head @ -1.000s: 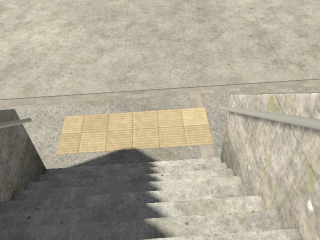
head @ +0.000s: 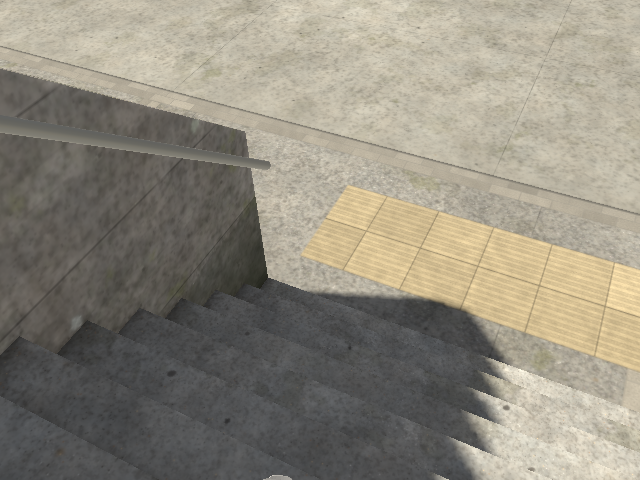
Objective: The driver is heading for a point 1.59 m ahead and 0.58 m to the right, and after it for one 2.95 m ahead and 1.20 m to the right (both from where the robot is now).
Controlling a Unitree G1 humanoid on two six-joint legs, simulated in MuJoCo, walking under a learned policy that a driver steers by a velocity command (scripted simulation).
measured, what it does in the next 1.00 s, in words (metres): goes down, turning right: left foot 0.20 m lower, then right foot 0.21 m lower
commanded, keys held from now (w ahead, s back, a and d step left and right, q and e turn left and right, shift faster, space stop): w+e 0.94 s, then w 0.06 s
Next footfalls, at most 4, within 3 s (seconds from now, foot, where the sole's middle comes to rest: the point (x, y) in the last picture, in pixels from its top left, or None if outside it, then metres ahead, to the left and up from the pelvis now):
0.34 left None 0.32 0.13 -0.94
0.86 right None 0.49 -0.12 -1.15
1.40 left None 0.75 -0.10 -1.35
1.88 right None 0.85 -0.42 -1.56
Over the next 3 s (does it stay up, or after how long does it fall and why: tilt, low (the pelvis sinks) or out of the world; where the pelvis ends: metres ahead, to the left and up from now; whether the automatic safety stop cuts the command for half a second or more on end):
stays up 1.03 -0.43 -1.00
